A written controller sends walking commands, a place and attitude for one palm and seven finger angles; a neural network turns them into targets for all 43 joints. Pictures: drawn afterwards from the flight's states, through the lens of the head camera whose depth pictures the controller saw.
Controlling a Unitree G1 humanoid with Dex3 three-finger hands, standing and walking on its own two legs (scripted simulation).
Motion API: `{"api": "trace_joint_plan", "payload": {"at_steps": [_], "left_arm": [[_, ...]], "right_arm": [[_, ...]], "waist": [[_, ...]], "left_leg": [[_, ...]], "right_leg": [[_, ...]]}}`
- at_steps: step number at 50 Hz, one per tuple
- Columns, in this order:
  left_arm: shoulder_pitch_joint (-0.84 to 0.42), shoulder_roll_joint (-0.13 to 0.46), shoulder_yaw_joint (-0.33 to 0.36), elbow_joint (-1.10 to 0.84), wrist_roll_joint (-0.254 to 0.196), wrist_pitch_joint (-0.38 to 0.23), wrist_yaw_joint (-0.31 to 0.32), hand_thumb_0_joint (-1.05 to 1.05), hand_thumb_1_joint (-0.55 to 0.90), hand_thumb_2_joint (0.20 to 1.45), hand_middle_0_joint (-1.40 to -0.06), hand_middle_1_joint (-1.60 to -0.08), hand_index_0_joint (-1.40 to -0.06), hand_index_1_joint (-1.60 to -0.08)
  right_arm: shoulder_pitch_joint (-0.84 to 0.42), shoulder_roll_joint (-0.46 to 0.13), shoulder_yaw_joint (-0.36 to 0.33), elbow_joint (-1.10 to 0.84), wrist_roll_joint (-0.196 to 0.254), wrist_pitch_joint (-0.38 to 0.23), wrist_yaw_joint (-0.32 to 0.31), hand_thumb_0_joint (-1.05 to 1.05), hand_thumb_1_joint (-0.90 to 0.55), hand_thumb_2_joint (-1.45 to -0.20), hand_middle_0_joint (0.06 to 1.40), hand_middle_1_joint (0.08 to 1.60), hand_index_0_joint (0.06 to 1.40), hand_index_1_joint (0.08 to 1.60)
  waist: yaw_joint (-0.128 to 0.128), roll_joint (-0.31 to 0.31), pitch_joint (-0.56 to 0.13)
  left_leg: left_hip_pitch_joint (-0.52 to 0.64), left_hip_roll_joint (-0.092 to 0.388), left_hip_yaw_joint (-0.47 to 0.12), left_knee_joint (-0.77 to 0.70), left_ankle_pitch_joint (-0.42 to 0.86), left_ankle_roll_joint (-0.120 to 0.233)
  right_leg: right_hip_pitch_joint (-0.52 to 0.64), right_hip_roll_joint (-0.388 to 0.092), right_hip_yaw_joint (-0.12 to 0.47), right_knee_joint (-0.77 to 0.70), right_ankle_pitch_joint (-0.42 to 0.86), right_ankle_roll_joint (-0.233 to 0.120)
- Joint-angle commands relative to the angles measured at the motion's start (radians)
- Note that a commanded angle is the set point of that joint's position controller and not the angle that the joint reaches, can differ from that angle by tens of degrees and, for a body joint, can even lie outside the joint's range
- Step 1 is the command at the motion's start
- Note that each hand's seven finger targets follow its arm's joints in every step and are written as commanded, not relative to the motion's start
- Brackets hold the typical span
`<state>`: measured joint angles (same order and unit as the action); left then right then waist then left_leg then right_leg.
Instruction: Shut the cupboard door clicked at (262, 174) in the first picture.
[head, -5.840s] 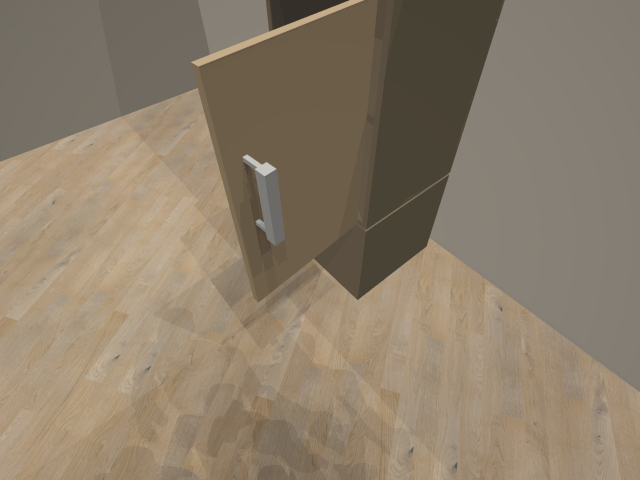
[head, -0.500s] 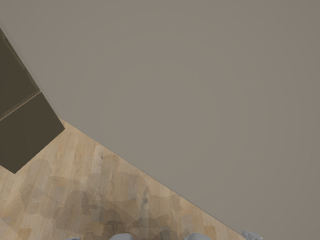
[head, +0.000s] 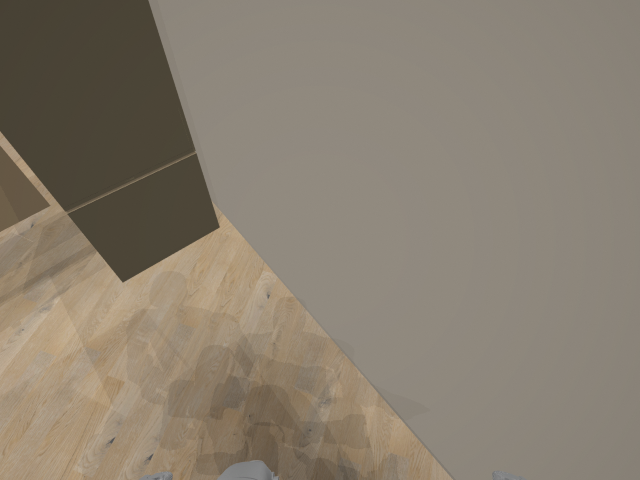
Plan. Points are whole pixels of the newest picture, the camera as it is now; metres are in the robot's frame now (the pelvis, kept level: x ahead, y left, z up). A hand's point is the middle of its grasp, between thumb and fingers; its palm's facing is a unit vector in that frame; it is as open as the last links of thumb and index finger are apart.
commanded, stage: turn to face it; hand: left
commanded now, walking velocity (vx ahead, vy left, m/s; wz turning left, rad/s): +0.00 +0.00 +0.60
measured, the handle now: out of the picture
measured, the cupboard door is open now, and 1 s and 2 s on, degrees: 95 95 95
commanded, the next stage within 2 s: take the last steps up to it in 1.20 s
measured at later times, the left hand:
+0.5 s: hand out of the picture +0.04 +0.18 -0.15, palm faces +0.31 -0.91 -0.29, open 7.3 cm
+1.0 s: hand out of the picture -0.04 +0.19 -0.16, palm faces +0.58 -0.77 -0.28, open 7.3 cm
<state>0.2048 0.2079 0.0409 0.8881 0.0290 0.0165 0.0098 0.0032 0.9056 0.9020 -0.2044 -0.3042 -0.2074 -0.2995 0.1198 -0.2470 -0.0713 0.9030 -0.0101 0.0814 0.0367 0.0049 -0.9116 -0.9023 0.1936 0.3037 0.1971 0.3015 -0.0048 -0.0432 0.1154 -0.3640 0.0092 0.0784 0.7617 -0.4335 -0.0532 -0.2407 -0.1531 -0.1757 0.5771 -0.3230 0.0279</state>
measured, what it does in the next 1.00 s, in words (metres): steps on the spot, turning left: left foot, then right foot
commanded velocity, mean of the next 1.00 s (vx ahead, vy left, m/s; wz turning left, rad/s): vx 0.00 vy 0.00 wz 0.54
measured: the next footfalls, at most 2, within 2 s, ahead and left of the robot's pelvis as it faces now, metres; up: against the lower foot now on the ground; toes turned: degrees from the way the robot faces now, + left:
left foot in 0.04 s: +0.04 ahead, +0.13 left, +0.00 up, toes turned +6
right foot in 0.36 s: +0.08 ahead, -0.14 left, +0.00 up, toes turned +10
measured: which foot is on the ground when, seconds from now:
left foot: up 0.00-0.02, down 0.04-0.36, up 0.38-0.68, down 0.70-1.00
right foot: down 0.00-0.04, up 0.06-0.34, down 0.36-0.68, up 0.70-1.00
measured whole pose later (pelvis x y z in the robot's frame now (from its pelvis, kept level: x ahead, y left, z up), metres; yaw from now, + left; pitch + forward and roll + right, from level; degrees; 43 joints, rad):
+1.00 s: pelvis +0.01 -0.05 +0.00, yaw +35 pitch +1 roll +0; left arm 0.16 0.25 0.06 0.90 0.01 0.04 0.00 0.00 0.91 0.90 -0.20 -0.30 -0.20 -0.30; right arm 0.16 -0.22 -0.05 0.92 -0.02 0.06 0.01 0.00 -0.91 -0.90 0.20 0.30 0.20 0.30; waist 0.00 0.02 0.09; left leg -0.31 -0.01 -0.08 0.55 -0.25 -0.02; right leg -0.32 -0.05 -0.04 0.66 -0.36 0.06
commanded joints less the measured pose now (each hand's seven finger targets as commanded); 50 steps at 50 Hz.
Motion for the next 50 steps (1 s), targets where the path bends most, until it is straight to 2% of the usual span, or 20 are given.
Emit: {"api": "trace_joint_plan", "payload": {"at_steps": [1,2,3,5,7,15,16,18,20,23,28,32,33,34,35,37,41,48,49,50], "left_arm": [[0.022,0.186,0.068,-0.072,-0.02,-0.005,0.006,0.0,0.9,0.9,-0.2,-0.3,-0.2,-0.3],[-0.021,0.116,0.043,-0.116,-0.022,-0.002,0.0,0.0,0.9,0.9,-0.2,-0.3,-0.2,-0.3],[-0.105,0.139,0.035,-0.149,-0.011,0.006,0.006,0.0,0.9,0.9,-0.2,-0.3,-0.2,-0.3],[-0.116,0.126,0.045,-0.108,-0.016,0.007,0.01,0.0,0.9,0.9,-0.2,-0.3,-0.2,-0.3],[-0.077,0.127,0.047,-0.076,-0.017,0.013,0.001,0.0,0.9,0.9,-0.2,-0.3,-0.2,-0.3],[0.014,0.118,0.046,-0.055,-0.023,0.001,0.001,0.0,0.9,0.9,-0.2,-0.3,-0.2,-0.3],[0.06,0.149,0.055,-0.045,-0.021,-0.007,0.006,0.0,0.9,0.9,-0.2,-0.3,-0.2,-0.3],[0.083,0.293,0.077,-0.052,0.001,-0.016,0.02,0.0,0.9,0.9,-0.2,-0.3,-0.2,-0.3],[-0.011,0.215,0.058,-0.076,-0.007,-0.018,0.026,0.0,0.9,0.9,-0.2,-0.3,-0.2,-0.3],[-0.062,0.166,0.044,-0.091,-0.003,-0.021,0.025,0.0,0.9,0.9,-0.2,-0.3,-0.2,-0.3],[0.061,0.217,0.061,-0.043,0.001,-0.025,0.021,0.0,0.9,0.9,-0.2,-0.3,-0.2,-0.3],[0.041,0.232,0.072,-0.038,-0.012,-0.019,0.013,0.0,0.9,0.9,-0.2,-0.3,-0.2,-0.3],[0.025,0.21,0.069,-0.048,-0.017,-0.015,0.009,0.0,0.9,0.9,-0.2,-0.3,-0.2,-0.3],[0.018,0.142,0.056,-0.086,-0.025,-0.008,0.001,0.0,0.9,0.9,-0.2,-0.3,-0.2,-0.3],[-0.062,0.129,0.037,-0.122,-0.015,0.002,0.006,0.0,0.9,0.9,-0.2,-0.3,-0.2,-0.3],[-0.118,0.131,0.044,-0.099,-0.015,0.013,0.012,0.0,0.9,0.9,-0.2,-0.3,-0.2,-0.3],[-0.05,0.115,0.042,-0.047,-0.015,0.019,-0.003,0.0,0.9,0.9,-0.2,-0.3,-0.2,-0.3],[0.045,0.112,0.038,-0.023,-0.018,0.002,0.0,0.0,0.9,0.9,-0.2,-0.3,-0.2,-0.3],[0.086,0.131,0.045,-0.013,-0.017,-0.007,0.005,0.0,0.9,0.9,-0.2,-0.3,-0.2,-0.3],[0.109,0.206,0.06,-0.013,-0.003,-0.019,0.013,0.0,0.9,0.9,-0.2,-0.3,-0.2,-0.3]], "right_arm": [[0.097,-0.166,-0.036,-0.06,-0.009,-0.056,-0.009,0.0,-0.9,-0.9,0.2,0.3,0.2,0.3],[0.172,-0.277,-0.063,-0.05,-0.016,-0.055,-0.019,0.0,-0.9,-0.9,0.2,0.3,0.2,0.3],[0.224,-0.286,-0.063,-0.033,-0.018,-0.05,-0.026,0.0,-0.9,-0.9,0.2,0.3,0.2,0.3],[0.15,-0.228,-0.049,-0.042,-0.019,-0.06,-0.049,0.0,-0.9,-0.9,0.2,0.3,0.2,0.3],[0.071,-0.191,-0.036,-0.059,-0.018,-0.064,-0.054,0.0,-0.9,-0.9,0.2,0.3,0.2,0.3],[-0.005,-0.193,-0.047,-0.067,-0.015,-0.043,-0.044,0.0,-0.9,-0.9,0.2,0.3,0.2,0.3],[-0.022,-0.171,-0.044,-0.079,-0.008,-0.04,-0.041,0.0,-0.9,-0.9,0.2,0.3,0.2,0.3],[-0.037,-0.094,-0.037,-0.12,-0.001,-0.038,-0.026,0.0,-0.9,-0.9,0.2,0.3,0.2,0.3],[-0.029,-0.106,-0.045,-0.084,-0.01,-0.021,-0.019,0.0,-0.9,-0.9,0.2,0.3,0.2,0.3],[-0.001,-0.068,-0.031,-0.063,-0.006,-0.015,-0.004,0.0,-0.9,-0.9,0.2,0.3,0.2,0.3],[-0.079,-0.031,-0.006,-0.078,0.001,-0.031,0.001,0.0,-0.9,-0.9,0.2,0.3,0.2,0.3],[0.012,-0.068,-0.009,-0.062,-0.001,-0.045,-0.007,0.0,-0.9,-0.9,0.2,0.3,0.2,0.3],[0.063,-0.113,-0.023,-0.051,-0.005,-0.051,-0.007,0.0,-0.9,-0.9,0.2,0.3,0.2,0.3],[0.133,-0.235,-0.052,-0.046,-0.017,-0.059,-0.015,0.0,-0.9,-0.9,0.2,0.3,0.2,0.3],[0.197,-0.281,-0.061,-0.024,-0.015,-0.048,-0.024,0.0,-0.9,-0.9,0.2,0.3,0.2,0.3],[0.146,-0.233,-0.049,-0.03,-0.019,-0.055,-0.048,0.0,-0.9,-0.9,0.2,0.3,0.2,0.3],[0.041,-0.183,-0.029,-0.052,-0.018,-0.061,-0.052,0.0,-0.9,-0.9,0.2,0.3,0.2,0.3],[-0.006,-0.173,-0.033,-0.054,-0.014,-0.044,-0.044,0.0,-0.9,-0.9,0.2,0.3,0.2,0.3],[-0.018,-0.153,-0.031,-0.06,-0.009,-0.042,-0.041,0.0,-0.9,-0.9,0.2,0.3,0.2,0.3],[-0.004,-0.093,-0.023,-0.074,0.001,-0.041,-0.036,0.0,-0.9,-0.9,0.2,0.3,0.2,0.3]], "waist": [[-0.047,0.122,-0.229],[-0.09,0.388,-0.223],[-0.111,0.213,-0.188],[-0.072,0.307,-0.199],[-0.025,0.223,-0.189],[0.024,0.209,-0.17],[0.052,0.14,-0.166],[0.076,-0.269,-0.138],[0.02,-0.205,-0.091],[-0.012,-0.201,-0.098],[0.057,-0.163,-0.141],[0.004,-0.134,-0.187],[-0.032,-0.021,-0.216],[-0.07,0.305,-0.239],[-0.099,0.305,-0.22],[-0.077,0.288,-0.18],[-0.015,0.193,-0.157],[0.028,0.18,-0.159],[0.049,0.132,-0.16],[0.057,-0.087,-0.159]], "left_leg": [[0.334,0.156,-0.193,-0.362,0.383,0.087],[0.407,0.411,-0.518,-0.397,0.763,0.244],[0.326,0.447,-0.521,-0.375,0.703,0.3],[0.282,0.322,-0.445,-0.376,0.698,0.261],[0.246,0.248,-0.35,-0.375,0.657,0.22],[0.042,0.164,-0.363,-0.329,0.431,0.166],[-0.055,0.116,-0.345,-0.267,0.313,0.125],[-0.241,-0.073,-0.112,0.203,-0.186,0.008],[-0.223,-0.001,-0.149,0.466,-0.094,0.017],[-0.168,0.021,-0.078,0.379,-0.025,-0.009],[-0.088,-0.005,0.018,0.04,-0.051,-0.01],[0.116,-0.014,0.033,-0.251,0.149,0.016],[0.274,0.048,-0.041,-0.342,0.306,0.047],[0.428,0.327,-0.412,-0.369,0.659,0.185],[0.383,0.431,-0.489,-0.388,0.785,0.294],[0.281,0.331,-0.433,-0.397,0.635,0.272],[0.213,0.229,-0.302,-0.404,0.544,0.211],[0.048,0.174,-0.329,-0.34,0.397,0.175],[-0.015,0.124,-0.299,-0.282,0.306,0.133],[-0.159,0.011,-0.194,-0.103,0.105,0.066]], "right_leg": [[-0.122,-0.106,0.007,0.197,0.207,0.016],[-0.36,0.025,0.017,0.42,-0.348,0.077],[-0.363,0.02,0.119,0.523,-0.34,0.057],[-0.377,0.034,0.181,0.596,-0.232,0.056],[-0.324,0.049,0.181,0.558,-0.143,0.057],[0.045,0.144,0.119,0.016,-0.006,0.036],[0.167,0.108,0.147,-0.139,0.06,0.028],[0.166,-0.343,0.557,-0.361,0.077,-0.158],[0.023,-0.259,0.435,-0.315,0.104,-0.18],[0.042,-0.17,0.193,-0.252,0.329,-0.135],[0.198,-0.2,0.14,-0.156,0.584,-0.139],[0.136,-0.191,0.061,-0.014,0.553,-0.068],[0.012,-0.164,0.023,0.123,0.446,-0.018],[-0.274,-0.02,-0.022,0.355,-0.107,0.063],[-0.351,0.022,0.083,0.489,-0.361,0.058],[-0.366,0.025,0.169,0.576,-0.251,0.049],[-0.268,0.056,0.157,0.459,-0.132,0.051],[0.055,0.136,0.108,0.008,0.013,0.031],[0.147,0.104,0.128,-0.135,0.08,0.023],[0.238,-0.094,0.354,-0.272,0.069,-0.037]]}}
